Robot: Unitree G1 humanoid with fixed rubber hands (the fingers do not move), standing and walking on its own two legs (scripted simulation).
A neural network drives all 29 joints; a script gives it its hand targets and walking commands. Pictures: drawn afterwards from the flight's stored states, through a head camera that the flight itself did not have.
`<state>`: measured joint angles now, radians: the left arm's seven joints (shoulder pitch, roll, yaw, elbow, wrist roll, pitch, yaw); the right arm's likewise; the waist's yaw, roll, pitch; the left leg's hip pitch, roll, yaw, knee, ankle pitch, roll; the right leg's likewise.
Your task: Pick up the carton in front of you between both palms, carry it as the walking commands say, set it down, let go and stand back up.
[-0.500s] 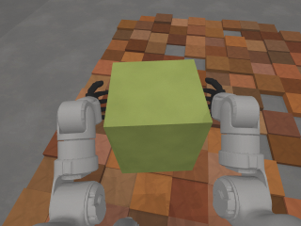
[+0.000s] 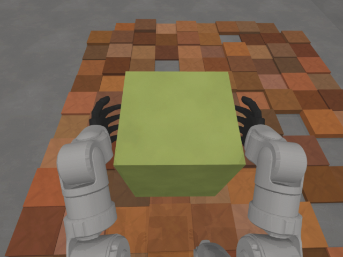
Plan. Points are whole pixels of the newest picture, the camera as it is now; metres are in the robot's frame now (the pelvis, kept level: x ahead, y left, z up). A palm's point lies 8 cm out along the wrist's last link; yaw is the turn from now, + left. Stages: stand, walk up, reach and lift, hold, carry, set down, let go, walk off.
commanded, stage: carry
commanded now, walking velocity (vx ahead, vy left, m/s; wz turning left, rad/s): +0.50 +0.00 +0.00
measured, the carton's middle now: (176, 141) +0.36 -0.02 +0.05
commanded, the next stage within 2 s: none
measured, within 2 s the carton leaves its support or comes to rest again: neither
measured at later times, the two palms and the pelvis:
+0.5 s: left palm (83, 33) +0.64 +0.20 +0.17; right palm (196, 21) +0.67 -0.10 +0.18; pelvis +0.31 +0.00 -0.01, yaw +3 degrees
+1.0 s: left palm (110, 11) +0.97 +0.18 +0.08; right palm (186, 11) +0.97 -0.12 +0.07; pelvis +0.63 +0.03 -0.02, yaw +3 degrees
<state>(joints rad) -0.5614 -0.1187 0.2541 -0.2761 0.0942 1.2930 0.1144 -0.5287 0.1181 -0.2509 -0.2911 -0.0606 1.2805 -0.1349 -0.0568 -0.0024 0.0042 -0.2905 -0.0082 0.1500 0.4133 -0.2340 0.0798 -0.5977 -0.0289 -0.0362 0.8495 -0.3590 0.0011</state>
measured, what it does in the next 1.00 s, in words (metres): walks ahead: right foot, then left foot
